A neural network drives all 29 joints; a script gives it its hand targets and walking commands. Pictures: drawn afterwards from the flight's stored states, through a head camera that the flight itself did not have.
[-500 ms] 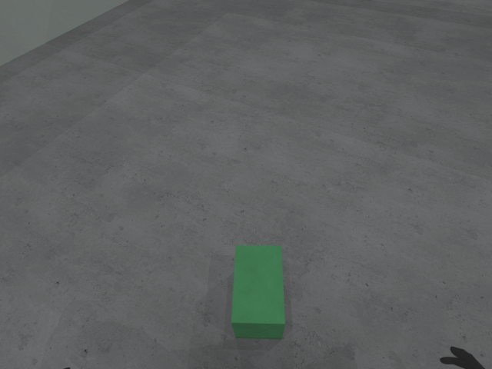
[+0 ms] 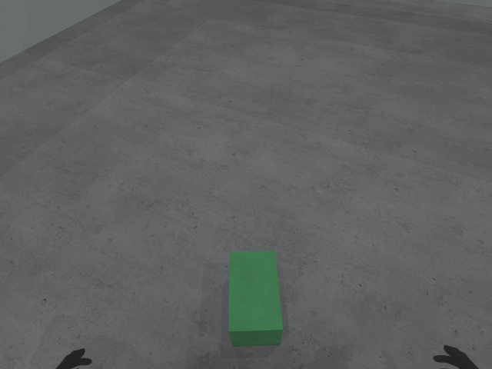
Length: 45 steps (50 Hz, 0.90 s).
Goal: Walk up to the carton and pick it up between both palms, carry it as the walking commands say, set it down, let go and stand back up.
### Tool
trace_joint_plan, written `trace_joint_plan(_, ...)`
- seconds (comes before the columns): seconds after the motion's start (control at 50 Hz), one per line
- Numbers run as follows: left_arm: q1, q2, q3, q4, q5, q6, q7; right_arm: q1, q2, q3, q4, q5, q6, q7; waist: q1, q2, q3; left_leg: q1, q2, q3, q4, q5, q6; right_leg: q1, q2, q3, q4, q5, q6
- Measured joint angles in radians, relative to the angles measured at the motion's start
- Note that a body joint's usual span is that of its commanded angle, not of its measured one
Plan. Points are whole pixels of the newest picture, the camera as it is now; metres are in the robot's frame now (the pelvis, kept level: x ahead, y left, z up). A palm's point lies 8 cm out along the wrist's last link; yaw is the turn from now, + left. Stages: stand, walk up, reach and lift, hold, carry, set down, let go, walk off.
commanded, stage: walk up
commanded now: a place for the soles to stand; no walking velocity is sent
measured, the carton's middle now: (254, 298) +0.46 +0.02 -0.66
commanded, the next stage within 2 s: reach and lift in 0.54 s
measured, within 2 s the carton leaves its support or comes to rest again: neither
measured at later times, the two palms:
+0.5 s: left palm out of the picture +0.10 +0.32 -0.08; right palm out of the picture +0.10 -0.34 -0.09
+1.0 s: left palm (106, 342) +0.19 +0.28 -0.11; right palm (419, 332) +0.21 -0.27 -0.11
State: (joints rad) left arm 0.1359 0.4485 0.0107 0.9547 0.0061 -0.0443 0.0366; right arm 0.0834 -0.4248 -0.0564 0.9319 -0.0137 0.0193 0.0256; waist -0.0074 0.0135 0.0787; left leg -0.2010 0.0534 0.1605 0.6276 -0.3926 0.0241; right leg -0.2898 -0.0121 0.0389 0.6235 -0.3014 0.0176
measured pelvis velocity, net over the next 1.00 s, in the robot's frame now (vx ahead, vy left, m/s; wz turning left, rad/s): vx -0.04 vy -0.03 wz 0.12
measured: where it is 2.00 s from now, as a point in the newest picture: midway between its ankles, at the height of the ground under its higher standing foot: outside the picture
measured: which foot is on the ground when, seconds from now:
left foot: down 0.00-1.00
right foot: down 0.00-1.00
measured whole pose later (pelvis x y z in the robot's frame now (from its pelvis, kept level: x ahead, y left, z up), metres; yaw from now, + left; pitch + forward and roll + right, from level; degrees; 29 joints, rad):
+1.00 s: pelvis -0.04 -0.03 -0.02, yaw +7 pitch +8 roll -1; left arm -0.20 0.36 0.13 0.64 0.08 0.20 -0.07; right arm -0.11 -0.25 -0.16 0.57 0.01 0.21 -0.02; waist -0.02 0.00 0.15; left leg -0.60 0.05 0.02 0.83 -0.38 -0.01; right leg -0.61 -0.03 -0.09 0.78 -0.31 0.00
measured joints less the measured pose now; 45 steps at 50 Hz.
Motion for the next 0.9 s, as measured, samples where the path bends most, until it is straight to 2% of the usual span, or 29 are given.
trace_joint_plan(0.26, -0.016, -0.014, 0.004, 0.011, 0.009, 0.007, -0.001, -0.004, 0.002, -0.008, 0.002, -0.002, 0.01, 0.001, -0.01, -0.001, -0.001, 0.015, 0.008, 0.012, -0.019, 0.015, -0.01, 0.002, 0.01, 0.011, -0.006, 0.012, -0.005)
trace_joint_plan(0.54, 0.002, -0.01, 0.007, 0.015, 0.013, 0.004, -0.006, 0.007, -0.007, -0.011, 0.009, -0.006, 0.011, 0.008, -0.006, 0.004, -0.005, 0.013, 0.009, 0.01, -0.045, 0.038, -0.017, 0.0, 0.013, 0.007, -0.026, 0.029, -0.012)
trace_joint_plan(0.6, -0.02, -0.041, 0.091, -0.165, 0.045, 0.092, -0.054, 0.051, 0.027, -0.079, -0.17, -0.01, 0.062, 0.009, -0.034, 0.007, 0.002, -0.067, -0.006, -0.05, 0.007, 0.036, -0.019, -0.043, -0.011, -0.047, 0.007, 0.013, -0.003)
trace_joint_plan(0.66, -0.09, -0.076, 0.132, -0.288, 0.085, 0.171, -0.082, 0.01, 0.055, -0.122, -0.288, -0.009, 0.125, 0.013, -0.04, 0.019, 0.059, -0.109, -0.013, -0.089, 0.045, 0.038, -0.02, -0.06, -0.022, -0.083, 0.023, 0.013, -0.002)
trace_joint_plan(0.76, -0.153, -0.107, 0.144, -0.328, 0.119, 0.222, -0.094, -0.07, 0.093, -0.131, -0.353, -0.017, 0.166, -0.001, -0.034, 0.023, 0.117, -0.147, -0.009, -0.104, 0.053, 0.05, -0.021, -0.087, -0.018, -0.098, 0.018, 0.029, -0.006)
trace_joint_plan(0.9, -0.239, -0.086, 0.131, -0.338, 0.09, 0.232, -0.11, -0.122, 0.152, -0.113, -0.367, 0.005, 0.179, -0.029, -0.013, -0.004, 0.11, -0.281, 0.0, -0.127, 0.136, 0.032, -0.033, -0.211, -0.014, -0.117, 0.094, 0.007, -0.019)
